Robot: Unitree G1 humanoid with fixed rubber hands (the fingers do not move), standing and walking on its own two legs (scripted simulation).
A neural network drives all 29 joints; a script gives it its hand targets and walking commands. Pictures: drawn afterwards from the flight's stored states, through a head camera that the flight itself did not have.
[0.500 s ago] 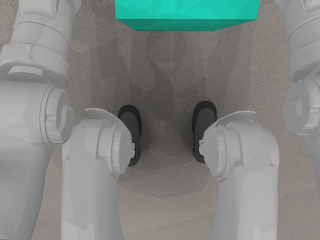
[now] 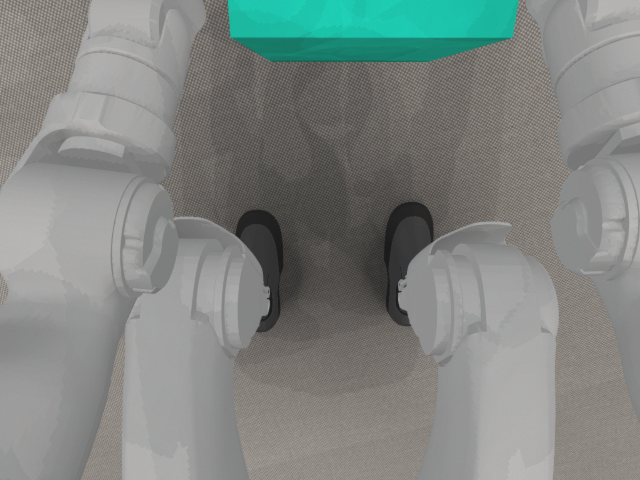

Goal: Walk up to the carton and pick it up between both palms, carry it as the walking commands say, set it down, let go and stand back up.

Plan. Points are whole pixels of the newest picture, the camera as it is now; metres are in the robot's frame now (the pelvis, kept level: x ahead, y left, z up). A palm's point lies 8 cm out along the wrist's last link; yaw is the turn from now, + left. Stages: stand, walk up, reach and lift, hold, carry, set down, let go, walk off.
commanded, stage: reach and lift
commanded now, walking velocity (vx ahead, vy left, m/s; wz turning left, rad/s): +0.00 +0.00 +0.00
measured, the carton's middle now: out of the picture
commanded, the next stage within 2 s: none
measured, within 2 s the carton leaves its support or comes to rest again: leaves its support in 0.82 s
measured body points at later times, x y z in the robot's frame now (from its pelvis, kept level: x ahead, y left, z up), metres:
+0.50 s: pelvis +0.00 +0.00 -0.01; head +0.39 -0.02 +0.20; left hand +0.57 +0.12 -0.21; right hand +0.57 -0.19 -0.21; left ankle +0.12 +0.11 -0.36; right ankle +0.13 -0.13 -0.36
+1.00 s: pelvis +0.00 +0.00 +0.00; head +0.38 -0.02 +0.22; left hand +0.58 +0.14 -0.18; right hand +0.58 -0.17 -0.17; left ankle +0.12 +0.11 -0.36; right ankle +0.13 -0.13 -0.36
